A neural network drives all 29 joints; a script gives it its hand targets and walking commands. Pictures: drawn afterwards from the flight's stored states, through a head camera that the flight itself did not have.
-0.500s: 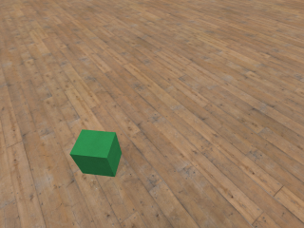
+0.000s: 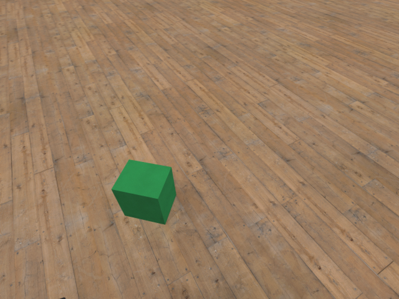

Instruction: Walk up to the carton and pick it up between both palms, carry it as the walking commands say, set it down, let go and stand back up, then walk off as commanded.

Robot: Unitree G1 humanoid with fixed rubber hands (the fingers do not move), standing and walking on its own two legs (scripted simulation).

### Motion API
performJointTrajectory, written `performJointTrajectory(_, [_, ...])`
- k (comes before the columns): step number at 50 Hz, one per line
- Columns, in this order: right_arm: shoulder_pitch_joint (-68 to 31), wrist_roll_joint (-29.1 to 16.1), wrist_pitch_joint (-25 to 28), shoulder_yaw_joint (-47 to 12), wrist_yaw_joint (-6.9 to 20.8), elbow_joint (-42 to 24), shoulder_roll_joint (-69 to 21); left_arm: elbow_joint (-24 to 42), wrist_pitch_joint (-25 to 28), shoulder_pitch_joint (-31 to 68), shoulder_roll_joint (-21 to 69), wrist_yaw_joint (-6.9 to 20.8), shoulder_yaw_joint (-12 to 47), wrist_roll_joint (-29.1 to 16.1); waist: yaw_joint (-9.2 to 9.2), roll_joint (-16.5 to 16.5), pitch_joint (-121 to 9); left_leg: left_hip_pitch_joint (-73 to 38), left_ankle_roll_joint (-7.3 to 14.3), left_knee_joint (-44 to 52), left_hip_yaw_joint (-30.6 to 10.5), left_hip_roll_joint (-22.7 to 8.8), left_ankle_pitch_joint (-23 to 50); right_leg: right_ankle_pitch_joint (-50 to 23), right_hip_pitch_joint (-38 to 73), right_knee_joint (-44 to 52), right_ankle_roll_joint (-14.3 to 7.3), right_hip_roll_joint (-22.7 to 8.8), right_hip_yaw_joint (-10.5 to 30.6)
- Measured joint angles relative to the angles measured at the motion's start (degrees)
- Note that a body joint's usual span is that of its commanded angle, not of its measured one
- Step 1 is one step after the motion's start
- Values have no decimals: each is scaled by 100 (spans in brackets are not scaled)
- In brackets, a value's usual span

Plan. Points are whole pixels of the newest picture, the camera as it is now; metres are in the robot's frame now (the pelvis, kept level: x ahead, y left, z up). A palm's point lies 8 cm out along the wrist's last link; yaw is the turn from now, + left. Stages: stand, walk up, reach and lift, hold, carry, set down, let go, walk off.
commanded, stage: walk up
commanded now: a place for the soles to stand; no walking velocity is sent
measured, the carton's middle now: (147, 192) +0.79 +0.36 -0.64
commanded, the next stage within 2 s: none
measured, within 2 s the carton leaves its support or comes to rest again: neither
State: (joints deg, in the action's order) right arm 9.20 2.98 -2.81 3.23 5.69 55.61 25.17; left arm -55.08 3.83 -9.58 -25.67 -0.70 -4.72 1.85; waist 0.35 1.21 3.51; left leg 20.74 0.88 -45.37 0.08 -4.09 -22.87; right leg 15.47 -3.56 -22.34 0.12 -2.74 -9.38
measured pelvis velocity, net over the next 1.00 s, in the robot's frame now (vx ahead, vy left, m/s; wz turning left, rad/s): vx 0.28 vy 0.18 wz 0.45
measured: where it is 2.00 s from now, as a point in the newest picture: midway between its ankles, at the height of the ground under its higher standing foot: (172, 282)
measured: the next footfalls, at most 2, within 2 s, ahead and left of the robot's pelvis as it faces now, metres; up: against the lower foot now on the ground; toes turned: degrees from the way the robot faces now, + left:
left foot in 0.16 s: +0.15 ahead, +0.21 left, +0.00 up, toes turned +10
right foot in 0.50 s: +0.23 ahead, +0.01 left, +0.00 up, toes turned +8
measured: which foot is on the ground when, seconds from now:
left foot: up 0.00-0.14, down 0.16-0.48, up 0.50-0.84, down 0.86-1.00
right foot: down 0.00-0.16, up 0.18-0.48, down 0.50-0.84, up 0.86-1.00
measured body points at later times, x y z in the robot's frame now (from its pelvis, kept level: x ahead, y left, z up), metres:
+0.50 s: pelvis +0.12 +0.09 -0.01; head +0.12 +0.08 +0.44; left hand +0.14 +0.45 -0.09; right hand +0.25 -0.22 -0.12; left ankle +0.11 +0.20 -0.74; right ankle +0.19 +0.01 -0.74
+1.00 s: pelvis +0.28 +0.18 -0.01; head +0.29 +0.20 +0.43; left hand +0.18 +0.50 -0.11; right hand +0.54 -0.05 -0.09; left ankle +0.26 +0.31 -0.74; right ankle +0.33 +0.04 -0.68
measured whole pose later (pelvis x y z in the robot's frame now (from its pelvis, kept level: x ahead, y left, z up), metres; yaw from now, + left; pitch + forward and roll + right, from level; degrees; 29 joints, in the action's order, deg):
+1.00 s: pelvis +0.28 +0.18 -0.01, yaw +26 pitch -2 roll +1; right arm 14.7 -0.5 4.7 2.8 1.5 40.4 25.0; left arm -41.6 3.0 -21.1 -26.3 2.0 -2.4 -0.3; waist -1.8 -1.9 4.1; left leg 17.5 -0.3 -34.6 1.2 -0.6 -14.7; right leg 26.3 -24.8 -62.0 -3.0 -6.5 -0.8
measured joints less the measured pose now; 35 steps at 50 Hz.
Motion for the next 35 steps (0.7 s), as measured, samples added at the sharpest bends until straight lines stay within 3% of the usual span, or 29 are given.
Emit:
performJointTrajectory(6, [35, -61, 19, 221, 276, -315, 99, 153, -26, -316, -510, 22, -198, 68, -71, -134, 145, 312, -58, 531, 87, -367, 461, 411, 233, -363, 274, -409, -394])
performJointTrajectory(8, [99, -94, 80, 275, 269, -404, 164, 203, -61, -394, -568, 45, -214, 85, -94, -156, 65, 193, -20, 738, 148, -314, 645, 776, 109, -857, 229, -594, -418])
performJointTrajectory(10, [119, -105, 153, 326, 170, -494, 174, 223, -138, -418, -548, 64, -200, 58, -48, -261, 61, 267, -73, 485, 209, -95, 996, 1368, -355, -2101, -4, -725, -32])
performJointTrajectory(12, [209, -172, 206, 278, 56, -579, 85, 293, -201, -344, -437, 116, -101, 15, 60, -324, 84, 197, -81, 525, 181, 115, 851, 1604, -1001, -3349, -121, -457, 494])
performJointTrajectory(14, [374, -211, 253, 188, -39, -638, -11, 413, -173, -214, -314, 175, 31, -50, 159, -357, 143, -23, -5, 909, 100, 305, 1025, 1491, -1446, -3762, -180, -262, 615])
performJointTrajectory(19, [765, -172, 270, 59, -99, -835, -47, 669, -86, -197, -38, 268, 169, -162, 238, -223, 115, -489, 141, 1528, -45, 543, 1106, 1406, -1849, -2554, -128, -47, 535])
performJointTrajectory(24, [993, -139, 242, 77, -78, -1070, 43, 693, -49, -573, -104, 297, 63, -83, 215, -22, -162, -653, 123, 1409, -162, 615, 731, 709, -1534, -1386, -207, 169, 390])
performJointTrajectory(26, [1018, -142, 214, 88, -131, -1113, 51, 788, 41, -752, -251, 226, -30, -23, 63, 0, -263, -310, 131, 456, -314, 700, 37, 162, -1409, -1189, -305, 162, 339])
performJointTrajectory(29, [894, -188, 246, 62, -160, -1079, 91, 868, 113, -880, -351, 100, -117, 1, -114, 131, -181, 331, 82, -1062, -597, 720, 183, 123, -1127, -1172, -252, 102, 84])
performJointTrajectory(31, [775, -191, 298, 57, -120, -1087, 162, 896, 170, -993, -331, 84, -147, -11, -227, 234, -125, 577, 31, -1168, -613, 576, 382, 174, -863, -917, -213, 95, -26])
performJointTrajectory(35, [502, -219, 358, 61, -16, -1170, 207, 962, 185, -1230, -335, 149, -119, -16, -378, 149, -11, 783, -113, -481, -386, 268, 555, 239, -477, -564, -156, -109, -165])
